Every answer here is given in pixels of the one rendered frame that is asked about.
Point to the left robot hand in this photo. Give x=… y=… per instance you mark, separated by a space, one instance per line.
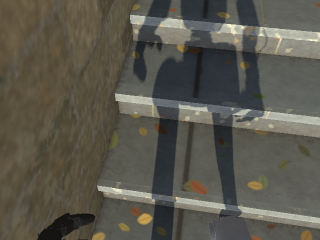
x=65 y=224

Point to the right robot thigh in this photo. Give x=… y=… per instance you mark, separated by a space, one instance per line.
x=228 y=228

